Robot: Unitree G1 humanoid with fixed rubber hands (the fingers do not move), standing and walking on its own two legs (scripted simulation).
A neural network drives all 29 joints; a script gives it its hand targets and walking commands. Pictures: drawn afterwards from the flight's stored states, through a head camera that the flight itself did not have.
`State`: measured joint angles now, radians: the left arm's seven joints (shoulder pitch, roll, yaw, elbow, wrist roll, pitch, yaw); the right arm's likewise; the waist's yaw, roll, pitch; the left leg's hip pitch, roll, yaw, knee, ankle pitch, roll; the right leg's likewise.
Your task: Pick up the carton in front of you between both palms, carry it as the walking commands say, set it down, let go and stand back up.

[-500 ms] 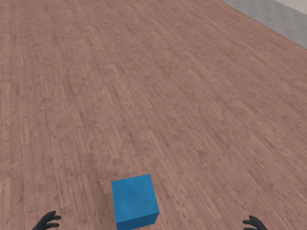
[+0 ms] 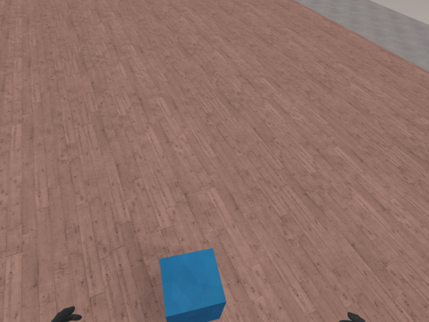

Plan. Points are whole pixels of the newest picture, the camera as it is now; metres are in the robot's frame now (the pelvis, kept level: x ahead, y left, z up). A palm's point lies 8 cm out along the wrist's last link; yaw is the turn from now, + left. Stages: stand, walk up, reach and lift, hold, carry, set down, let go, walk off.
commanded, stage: stand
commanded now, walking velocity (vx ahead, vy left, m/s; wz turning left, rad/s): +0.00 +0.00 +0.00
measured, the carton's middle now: (191, 290) +0.38 +0.05 -0.65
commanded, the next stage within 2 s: none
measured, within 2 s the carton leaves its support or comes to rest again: neither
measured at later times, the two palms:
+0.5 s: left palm out of the picture +0.07 +0.30 -0.11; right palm out of the picture +0.08 -0.31 -0.09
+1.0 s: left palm out of the picture +0.06 +0.30 -0.11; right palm out of the picture +0.08 -0.31 -0.09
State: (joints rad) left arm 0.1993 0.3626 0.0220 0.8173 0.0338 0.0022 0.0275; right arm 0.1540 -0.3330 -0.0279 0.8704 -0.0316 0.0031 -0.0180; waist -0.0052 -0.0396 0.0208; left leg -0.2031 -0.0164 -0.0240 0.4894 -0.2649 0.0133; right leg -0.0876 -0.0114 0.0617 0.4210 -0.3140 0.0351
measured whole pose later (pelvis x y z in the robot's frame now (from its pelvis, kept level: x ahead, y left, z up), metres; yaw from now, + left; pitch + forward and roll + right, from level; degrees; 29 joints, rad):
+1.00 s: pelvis -0.02 -0.01 +0.00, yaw +2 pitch -2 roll -1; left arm 0.16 0.39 0.01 0.99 0.02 0.00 0.01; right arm 0.11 -0.38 0.00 1.03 -0.01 0.00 -0.01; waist 0.00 -0.02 0.04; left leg -0.19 -0.02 -0.06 0.42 -0.19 0.00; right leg -0.06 -0.01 0.03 0.36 -0.26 0.03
